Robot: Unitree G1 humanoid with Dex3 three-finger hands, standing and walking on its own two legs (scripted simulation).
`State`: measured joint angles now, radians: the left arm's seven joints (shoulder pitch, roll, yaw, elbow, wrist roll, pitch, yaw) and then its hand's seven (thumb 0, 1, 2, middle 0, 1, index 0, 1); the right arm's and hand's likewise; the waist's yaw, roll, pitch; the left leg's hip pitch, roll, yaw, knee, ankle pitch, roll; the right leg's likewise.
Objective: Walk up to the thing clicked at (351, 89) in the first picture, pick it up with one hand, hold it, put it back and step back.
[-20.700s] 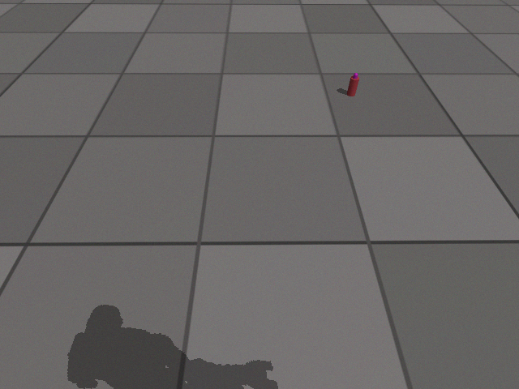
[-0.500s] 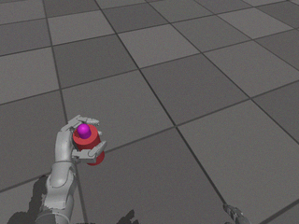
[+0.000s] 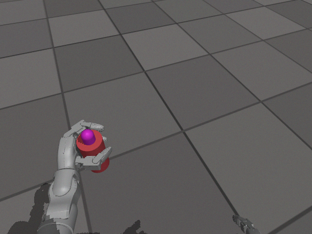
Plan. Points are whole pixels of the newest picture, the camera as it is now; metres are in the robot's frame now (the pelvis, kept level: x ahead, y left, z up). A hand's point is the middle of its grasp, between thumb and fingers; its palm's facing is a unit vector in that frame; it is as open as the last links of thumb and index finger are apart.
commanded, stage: hold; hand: left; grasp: from the side
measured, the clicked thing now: (93, 149) +0.33 +0.17 +0.03
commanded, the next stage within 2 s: crouch in 0.46 s
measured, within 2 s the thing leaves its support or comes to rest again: neither
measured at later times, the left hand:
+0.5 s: hand (95, 147) +0.33 +0.16 +0.04, palm faces +0.12 -0.99 -0.04, open 8.2 cm
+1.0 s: hand (99, 159) +0.33 +0.17 -0.04, palm faces +0.17 -0.99 -0.03, open 8.2 cm
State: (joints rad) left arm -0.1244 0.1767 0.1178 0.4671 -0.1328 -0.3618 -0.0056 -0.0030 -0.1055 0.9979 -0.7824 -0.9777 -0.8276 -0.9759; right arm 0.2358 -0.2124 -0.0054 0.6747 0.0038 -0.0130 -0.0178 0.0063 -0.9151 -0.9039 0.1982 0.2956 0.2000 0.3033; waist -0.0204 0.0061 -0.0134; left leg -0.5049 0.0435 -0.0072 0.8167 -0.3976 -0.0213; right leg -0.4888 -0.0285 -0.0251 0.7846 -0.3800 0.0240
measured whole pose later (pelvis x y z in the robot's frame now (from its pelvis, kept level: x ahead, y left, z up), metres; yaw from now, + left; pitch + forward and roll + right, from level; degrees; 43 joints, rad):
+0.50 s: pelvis +0.00 +0.00 +0.00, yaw +0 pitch +5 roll -1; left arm -0.15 0.18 0.12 0.49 -0.13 -0.36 0.00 0.00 -0.11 1.00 -0.78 -0.98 -0.83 -0.98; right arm 0.23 -0.22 -0.01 0.68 0.00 -0.01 -0.02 0.01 -0.91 -0.90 0.20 0.30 0.20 0.30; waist -0.02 0.01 -0.01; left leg -0.51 0.04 -0.01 0.81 -0.39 -0.02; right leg -0.49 -0.03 -0.03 0.79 -0.38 0.02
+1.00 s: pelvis -0.02 +0.00 -0.04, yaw +0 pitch +14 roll -1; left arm -0.25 0.18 0.19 0.72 -0.11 -0.55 0.01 0.00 -0.11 1.00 -0.78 -0.98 -0.83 -0.98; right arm 0.20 -0.22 -0.03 0.68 -0.04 -0.03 0.02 0.00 -0.89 -0.90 0.20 0.30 0.20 0.30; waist -0.04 -0.02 -0.06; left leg -0.83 0.04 -0.02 1.05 -0.46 -0.03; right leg -0.82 -0.03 -0.03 1.02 -0.45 0.02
